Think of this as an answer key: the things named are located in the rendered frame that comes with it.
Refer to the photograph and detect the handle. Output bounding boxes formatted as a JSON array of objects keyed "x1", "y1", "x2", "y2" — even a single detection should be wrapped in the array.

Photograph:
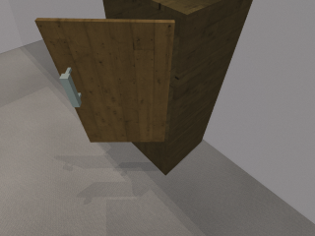
[{"x1": 59, "y1": 67, "x2": 82, "y2": 107}]

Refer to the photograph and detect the cupboard door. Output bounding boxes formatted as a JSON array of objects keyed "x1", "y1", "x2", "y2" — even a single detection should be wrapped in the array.
[{"x1": 35, "y1": 18, "x2": 175, "y2": 143}]

